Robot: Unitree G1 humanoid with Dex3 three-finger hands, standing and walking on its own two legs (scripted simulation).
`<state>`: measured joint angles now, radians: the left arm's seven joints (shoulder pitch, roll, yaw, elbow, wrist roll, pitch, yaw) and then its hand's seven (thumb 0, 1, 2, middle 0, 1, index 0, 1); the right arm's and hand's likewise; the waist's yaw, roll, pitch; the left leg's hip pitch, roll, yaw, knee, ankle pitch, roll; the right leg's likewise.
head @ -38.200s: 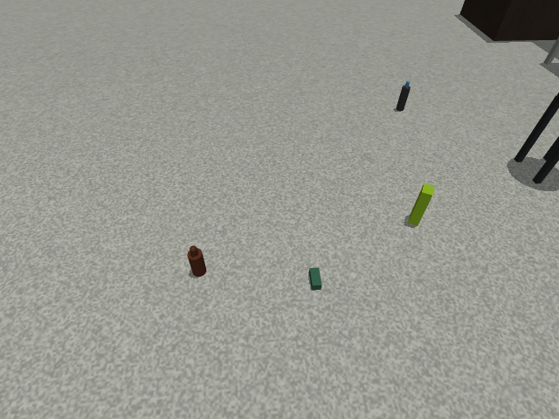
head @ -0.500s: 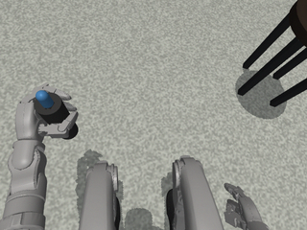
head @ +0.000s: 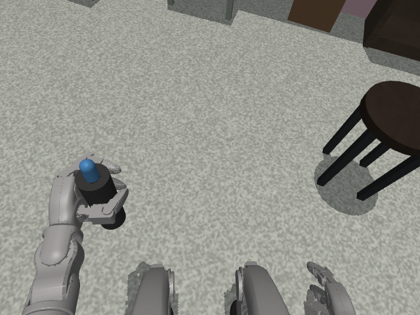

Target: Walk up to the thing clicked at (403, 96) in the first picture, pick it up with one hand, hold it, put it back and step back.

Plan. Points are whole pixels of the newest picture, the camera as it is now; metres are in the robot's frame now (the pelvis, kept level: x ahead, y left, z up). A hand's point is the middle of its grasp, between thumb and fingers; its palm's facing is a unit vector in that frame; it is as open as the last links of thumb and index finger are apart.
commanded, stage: lift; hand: left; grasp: from the side
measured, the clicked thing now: (101, 194) +0.35 +0.19 +0.00
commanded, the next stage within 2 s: hold in 1.00 s
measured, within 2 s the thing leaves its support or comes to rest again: neither
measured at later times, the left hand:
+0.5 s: hand (95, 174) +0.35 +0.18 +0.10, palm faces +0.05 -1.00 -0.02, open 7.0 cm
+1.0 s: hand (98, 146) +0.37 +0.16 +0.14, palm faces +0.02 -1.00 +0.00, open 7.0 cm
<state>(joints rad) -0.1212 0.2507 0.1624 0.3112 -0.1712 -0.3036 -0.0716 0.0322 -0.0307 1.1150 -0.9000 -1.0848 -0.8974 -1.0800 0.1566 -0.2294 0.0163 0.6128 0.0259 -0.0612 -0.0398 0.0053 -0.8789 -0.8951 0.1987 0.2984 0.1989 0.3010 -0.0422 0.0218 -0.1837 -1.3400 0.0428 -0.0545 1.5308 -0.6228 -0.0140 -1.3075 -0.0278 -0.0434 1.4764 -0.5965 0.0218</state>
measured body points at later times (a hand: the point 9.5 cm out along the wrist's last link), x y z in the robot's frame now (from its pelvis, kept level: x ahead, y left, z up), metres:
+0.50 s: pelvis +0.02 +0.00 +0.08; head +0.10 +0.01 +0.52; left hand +0.34 +0.23 +0.10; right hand +0.16 -0.24 -0.03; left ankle +0.04 +0.12 -0.57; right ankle +0.05 -0.14 -0.57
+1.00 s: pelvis +0.04 -0.01 +0.12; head +0.11 +0.00 +0.56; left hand +0.36 +0.22 +0.14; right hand +0.17 -0.26 +0.01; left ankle +0.04 +0.12 -0.57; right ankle +0.05 -0.14 -0.57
